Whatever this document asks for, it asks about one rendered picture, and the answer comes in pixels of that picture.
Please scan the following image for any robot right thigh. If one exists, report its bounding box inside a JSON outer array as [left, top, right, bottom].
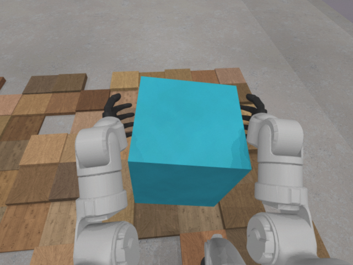
[[204, 238, 246, 265]]

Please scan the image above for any right robot forearm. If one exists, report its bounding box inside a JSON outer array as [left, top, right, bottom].
[[246, 113, 317, 245]]

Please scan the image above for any robot right shin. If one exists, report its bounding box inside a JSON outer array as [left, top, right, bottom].
[[211, 234, 223, 239]]

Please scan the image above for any left robot hand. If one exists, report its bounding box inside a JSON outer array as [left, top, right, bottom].
[[102, 93, 135, 138]]

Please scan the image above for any carton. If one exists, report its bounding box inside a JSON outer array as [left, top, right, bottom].
[[128, 76, 252, 206]]

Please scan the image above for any right robot hand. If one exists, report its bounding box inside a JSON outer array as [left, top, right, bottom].
[[240, 94, 267, 139]]

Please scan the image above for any left robot forearm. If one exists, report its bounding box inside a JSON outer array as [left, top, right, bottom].
[[73, 116, 128, 263]]

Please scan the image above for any left robot upper arm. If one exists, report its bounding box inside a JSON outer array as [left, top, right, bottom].
[[74, 221, 140, 265]]

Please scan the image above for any right robot upper arm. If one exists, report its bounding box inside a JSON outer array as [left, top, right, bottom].
[[247, 212, 352, 265]]

